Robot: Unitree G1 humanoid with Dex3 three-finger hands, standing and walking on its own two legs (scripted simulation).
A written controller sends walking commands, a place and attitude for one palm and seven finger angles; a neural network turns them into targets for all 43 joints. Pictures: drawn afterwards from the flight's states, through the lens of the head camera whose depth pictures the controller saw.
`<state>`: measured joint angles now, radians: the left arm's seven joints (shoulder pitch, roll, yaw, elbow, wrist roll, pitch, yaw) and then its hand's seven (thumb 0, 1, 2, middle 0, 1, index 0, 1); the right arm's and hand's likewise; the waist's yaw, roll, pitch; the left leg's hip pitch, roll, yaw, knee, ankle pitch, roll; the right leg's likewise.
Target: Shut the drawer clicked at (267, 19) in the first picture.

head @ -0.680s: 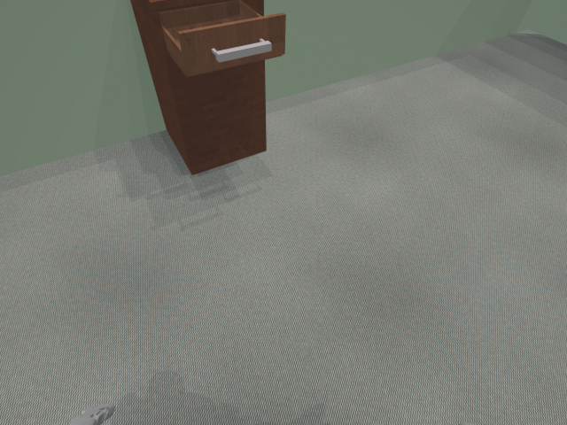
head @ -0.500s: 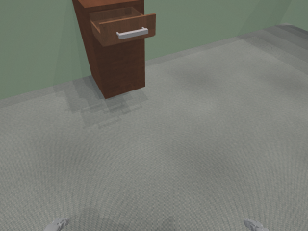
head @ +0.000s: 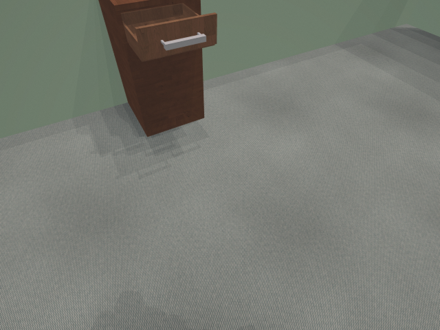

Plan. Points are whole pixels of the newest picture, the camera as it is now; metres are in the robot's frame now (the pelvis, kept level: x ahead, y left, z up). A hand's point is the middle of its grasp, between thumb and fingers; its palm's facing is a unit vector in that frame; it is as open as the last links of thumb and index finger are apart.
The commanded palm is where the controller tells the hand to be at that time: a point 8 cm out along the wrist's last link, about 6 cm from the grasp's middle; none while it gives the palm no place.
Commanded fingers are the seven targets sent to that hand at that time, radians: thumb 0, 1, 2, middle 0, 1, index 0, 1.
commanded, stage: stand and wait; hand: left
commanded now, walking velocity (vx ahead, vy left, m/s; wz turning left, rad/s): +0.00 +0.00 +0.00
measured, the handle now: (183, 39) +1.28 +0.24 -0.06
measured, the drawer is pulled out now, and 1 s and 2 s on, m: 0.22 0.22 0.22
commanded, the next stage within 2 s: look at it before walking up in 0.14 s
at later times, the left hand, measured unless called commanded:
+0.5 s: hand out of the picture +0.07 +0.24 -0.15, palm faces -0.04 -0.95 -0.32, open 7.4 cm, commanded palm none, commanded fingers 0.00 0.90 0.90 -0.20 -0.30 -0.20 -0.30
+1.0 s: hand out of the picture +0.06 +0.23 -0.16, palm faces -0.04 -0.95 -0.30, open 7.4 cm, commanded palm none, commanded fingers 0.00 0.90 0.90 -0.20 -0.30 -0.20 -0.30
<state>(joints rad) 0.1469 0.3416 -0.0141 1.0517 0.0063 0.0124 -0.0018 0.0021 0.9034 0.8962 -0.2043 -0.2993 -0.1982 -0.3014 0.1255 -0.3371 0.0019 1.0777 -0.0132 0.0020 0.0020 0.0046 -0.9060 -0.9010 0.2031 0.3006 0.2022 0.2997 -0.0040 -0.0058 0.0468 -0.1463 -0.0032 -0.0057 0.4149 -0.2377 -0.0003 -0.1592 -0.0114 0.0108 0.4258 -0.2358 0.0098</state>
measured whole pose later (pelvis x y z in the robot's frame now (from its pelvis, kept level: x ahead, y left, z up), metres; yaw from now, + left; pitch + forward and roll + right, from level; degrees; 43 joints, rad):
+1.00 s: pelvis +0.00 -0.01 +0.00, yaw -2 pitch -1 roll +0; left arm 0.19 0.31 -0.01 1.08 0.01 0.02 -0.01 0.00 0.91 0.90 -0.20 -0.30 -0.20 -0.30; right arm 0.15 -0.30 0.00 1.10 -0.02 0.01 0.00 0.00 -0.91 -0.90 0.20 0.30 0.20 0.30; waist 0.01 0.00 0.01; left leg -0.15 0.02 0.02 0.43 -0.26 -0.01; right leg -0.18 0.01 0.03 0.44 -0.25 0.00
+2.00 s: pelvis +0.37 -0.01 +0.00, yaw -24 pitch -1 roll -1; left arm 0.24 0.21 0.08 1.00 0.04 0.01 -0.02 0.00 0.91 0.90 -0.20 -0.30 -0.19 -0.30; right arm 0.35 -0.17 -0.06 1.07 -0.02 -0.08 -0.02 -0.02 -0.94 -0.90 0.20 0.30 0.20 0.30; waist 0.00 -0.05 0.01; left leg -0.12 0.01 0.26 0.38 -0.25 0.08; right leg -0.64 -0.10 -0.01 1.16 -0.15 0.00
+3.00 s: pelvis +0.77 -0.20 +0.00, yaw -37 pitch -1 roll -1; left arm 0.29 0.18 0.07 1.07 0.03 0.01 -0.02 0.00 0.91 0.90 -0.20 -0.30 -0.19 -0.30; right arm 0.27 -0.15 -0.05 1.03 -0.03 -0.08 -0.02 -0.01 -0.96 -0.90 0.20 0.30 0.20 0.30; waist 0.02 -0.04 0.06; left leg -0.15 0.08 0.25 0.44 -0.26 0.02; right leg -0.55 -0.09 -0.04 1.20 -0.25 0.00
